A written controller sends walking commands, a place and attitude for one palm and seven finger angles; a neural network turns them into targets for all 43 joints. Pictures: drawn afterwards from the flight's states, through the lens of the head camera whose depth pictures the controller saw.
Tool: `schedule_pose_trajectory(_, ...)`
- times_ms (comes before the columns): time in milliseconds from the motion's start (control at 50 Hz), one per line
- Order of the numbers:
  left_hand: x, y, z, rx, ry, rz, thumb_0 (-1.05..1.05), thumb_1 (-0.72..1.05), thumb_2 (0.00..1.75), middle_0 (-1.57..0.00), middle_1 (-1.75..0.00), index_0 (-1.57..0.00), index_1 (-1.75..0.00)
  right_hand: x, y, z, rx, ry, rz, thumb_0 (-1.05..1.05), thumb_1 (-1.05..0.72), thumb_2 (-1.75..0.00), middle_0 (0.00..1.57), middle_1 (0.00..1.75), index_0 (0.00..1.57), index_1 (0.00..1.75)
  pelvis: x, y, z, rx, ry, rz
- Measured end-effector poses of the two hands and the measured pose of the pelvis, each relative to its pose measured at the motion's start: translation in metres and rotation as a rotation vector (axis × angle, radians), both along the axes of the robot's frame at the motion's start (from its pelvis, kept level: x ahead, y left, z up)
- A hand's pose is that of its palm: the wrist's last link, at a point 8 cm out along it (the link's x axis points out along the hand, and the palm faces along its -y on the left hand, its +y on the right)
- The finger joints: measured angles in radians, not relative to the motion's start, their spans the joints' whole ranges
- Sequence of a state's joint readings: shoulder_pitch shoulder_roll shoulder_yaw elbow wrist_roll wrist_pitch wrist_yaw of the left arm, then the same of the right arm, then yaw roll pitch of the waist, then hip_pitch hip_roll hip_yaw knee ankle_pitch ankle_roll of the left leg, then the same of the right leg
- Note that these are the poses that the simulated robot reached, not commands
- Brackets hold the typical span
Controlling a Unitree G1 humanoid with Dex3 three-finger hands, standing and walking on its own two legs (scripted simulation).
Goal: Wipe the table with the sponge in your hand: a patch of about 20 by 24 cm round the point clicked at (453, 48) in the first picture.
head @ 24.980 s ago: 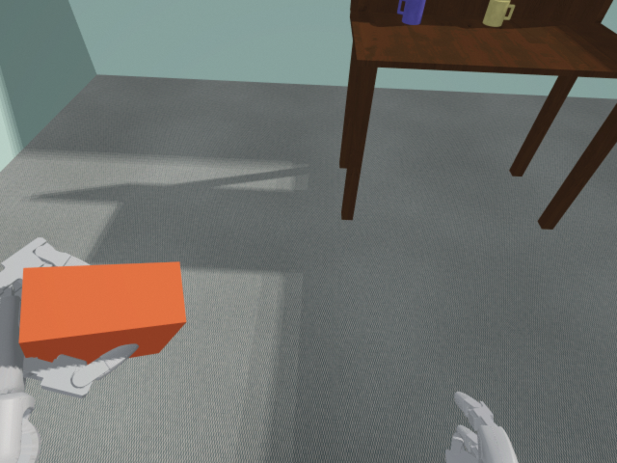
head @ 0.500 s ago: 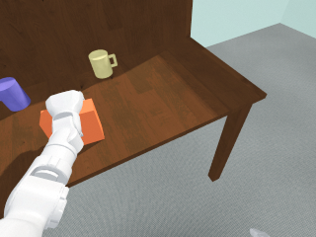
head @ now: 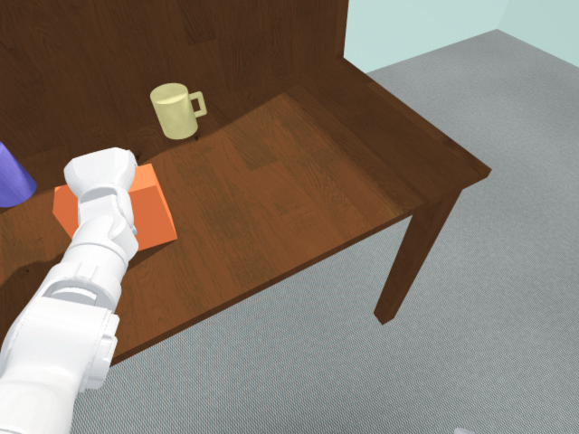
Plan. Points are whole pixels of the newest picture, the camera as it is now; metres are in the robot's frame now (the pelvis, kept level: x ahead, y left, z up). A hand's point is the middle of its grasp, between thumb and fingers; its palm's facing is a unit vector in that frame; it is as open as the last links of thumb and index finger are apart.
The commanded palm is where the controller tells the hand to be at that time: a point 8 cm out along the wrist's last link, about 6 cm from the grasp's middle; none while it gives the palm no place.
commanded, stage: wipe forward along the third lane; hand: left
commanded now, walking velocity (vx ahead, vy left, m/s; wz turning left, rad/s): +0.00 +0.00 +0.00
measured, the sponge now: (125, 223) +0.43 +0.27 +0.03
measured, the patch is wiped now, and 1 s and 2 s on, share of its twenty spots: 1.00 1.00 1.00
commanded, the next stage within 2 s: wipe back along the third lane in 0.12 s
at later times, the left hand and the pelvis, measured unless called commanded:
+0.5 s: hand (110, 188) +0.47 +0.28 +0.07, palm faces -0.03 +0.00 -1.00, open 9.7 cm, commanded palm +0.43 +0.26 +0.11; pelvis +0.02 +0.03 +0.00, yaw +0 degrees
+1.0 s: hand (117, 208) +0.43 +0.26 +0.08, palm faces +0.01 -0.04 -1.00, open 9.7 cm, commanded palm +0.38 +0.23 +0.11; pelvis +0.05 +0.04 +0.00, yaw +1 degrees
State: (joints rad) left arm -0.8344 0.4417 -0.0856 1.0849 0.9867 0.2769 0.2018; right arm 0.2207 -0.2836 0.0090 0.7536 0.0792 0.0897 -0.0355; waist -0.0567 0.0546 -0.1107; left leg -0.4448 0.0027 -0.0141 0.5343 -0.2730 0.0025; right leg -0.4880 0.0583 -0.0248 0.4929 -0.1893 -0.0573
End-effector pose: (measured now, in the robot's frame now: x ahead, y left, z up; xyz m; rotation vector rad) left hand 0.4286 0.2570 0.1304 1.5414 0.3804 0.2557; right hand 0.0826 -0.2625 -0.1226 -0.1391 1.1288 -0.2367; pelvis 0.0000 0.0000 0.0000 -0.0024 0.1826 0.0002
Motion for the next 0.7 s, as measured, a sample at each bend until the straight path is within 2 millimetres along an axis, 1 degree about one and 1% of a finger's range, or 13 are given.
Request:
schedule_pose_trajectory(80, 0.006, 0.005, 0.000, -0.002, -0.001, 0.005, 0.01, -0.53, 1.10, -0.80, -1.37, -0.82, -1.35, 0.000, 0.007, 0.001, -0.004, 0.003, 0.003, 0.01, -0.91, -0.89, 0.20, 0.30, 0.20, 0.29, 0.001, 0.006, 0.000, -0.003, 0.008, 0.001)
schedule_pose_trajectory(160, 0.015, 0.012, 0.001, -0.004, 0.003, 0.015, 0.01, -0.53, 1.10, -0.80, -1.38, -0.82, -1.35, -0.004, 0.012, 0.002, -0.012, 0.016, -0.001, 0.01, -0.91, -0.89, 0.20, 0.30, 0.20, 0.29, 0.001, 0.011, -0.001, -0.006, 0.019, 0.003)
schedule_pose_trajectory(300, 0.033, 0.021, 0.000, 0.008, 0.020, 0.012, 0.01, -0.53, 1.10, -0.79, -1.38, -0.82, -1.36, -0.023, 0.020, 0.000, -0.020, 0.074, -0.022, 0.01, -0.91, -0.89, 0.20, 0.30, 0.20, 0.29, 0.005, 0.021, -0.002, -0.013, 0.049, 0.000)
schedule_pose_trajectory(380, 0.032, 0.021, -0.002, 0.013, 0.008, -0.005, 0.01, -0.53, 1.10, -0.79, -1.38, -0.82, -1.36, -0.032, 0.026, -0.003, -0.006, 0.115, -0.033, 0.01, -0.91, -0.89, 0.20, 0.30, 0.20, 0.29, 0.011, 0.027, -0.002, -0.017, 0.051, -0.006)
schedule_pose_trajectory(440, 0.028, 0.020, -0.003, 0.014, -0.022, -0.010, 0.01, -0.53, 1.10, -0.79, -1.38, -0.81, -1.36, -0.032, 0.032, -0.005, 0.012, 0.132, -0.035, 0.01, -0.91, -0.89, 0.20, 0.30, 0.20, 0.29, 0.016, 0.031, -0.001, -0.019, 0.041, -0.005)
schedule_pose_trajectory(500, 0.024, 0.019, -0.003, 0.020, -0.047, -0.009, 0.01, -0.52, 1.09, -0.78, -1.38, -0.81, -1.36, -0.024, 0.039, -0.006, 0.032, 0.129, -0.027, 0.01, -0.91, -0.89, 0.20, 0.30, 0.20, 0.29, 0.020, 0.034, -0.001, -0.020, 0.028, -0.002)
schedule_pose_trajectory(560, 0.019, 0.018, -0.002, 0.018, -0.064, 0.002, 0.00, -0.50, 1.08, -0.77, -1.38, -0.80, -1.37, -0.006, 0.047, -0.007, 0.050, 0.105, -0.011, 0.01, -0.91, -0.89, 0.20, 0.30, 0.20, 0.29, 0.025, 0.036, 0.001, -0.021, 0.015, -0.001)
schedule_pose_trajectory(620, 0.015, 0.016, -0.002, 0.013, -0.071, 0.014, 0.00, -0.48, 1.07, -0.76, -1.39, -0.78, -1.37, 0.019, 0.053, -0.004, 0.064, 0.061, 0.013, 0.01, -0.91, -0.89, 0.20, 0.30, 0.20, 0.29, 0.029, 0.038, 0.002, -0.022, 0.001, 0.001)
schedule_pose_trajectory(700, 0.007, 0.013, -0.001, 0.003, -0.078, 0.023, 0.00, -0.47, 1.06, -0.75, -1.39, -0.77, -1.37, 0.060, 0.061, 0.002, 0.076, -0.014, 0.056, 0.01, -0.91, -0.89, 0.20, 0.30, 0.20, 0.29, 0.036, 0.041, 0.003, -0.022, -0.017, 0.005)
